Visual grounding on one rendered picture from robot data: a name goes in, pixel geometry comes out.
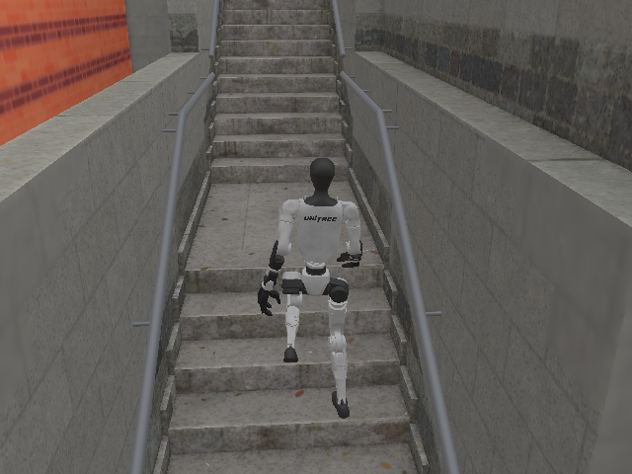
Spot stairs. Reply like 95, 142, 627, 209
167, 265, 418, 474
210, 0, 349, 184

